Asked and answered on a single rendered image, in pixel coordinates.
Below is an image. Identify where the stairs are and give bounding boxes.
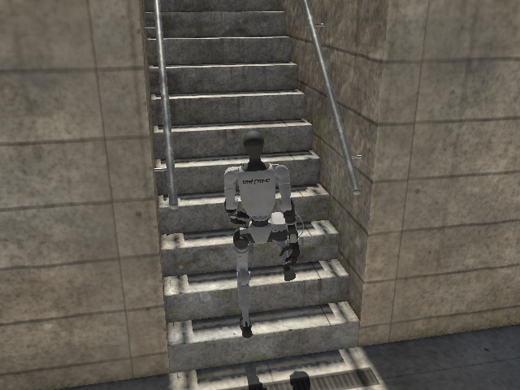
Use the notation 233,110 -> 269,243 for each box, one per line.
145,0 -> 360,373

